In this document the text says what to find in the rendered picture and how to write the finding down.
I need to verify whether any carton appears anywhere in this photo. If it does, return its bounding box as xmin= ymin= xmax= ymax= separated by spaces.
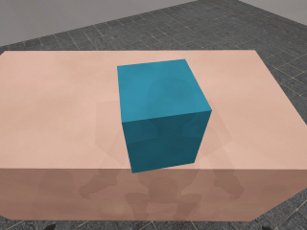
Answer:
xmin=117 ymin=58 xmax=212 ymax=173

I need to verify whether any pedestal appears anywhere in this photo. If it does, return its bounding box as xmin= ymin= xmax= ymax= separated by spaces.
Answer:
xmin=0 ymin=50 xmax=307 ymax=221

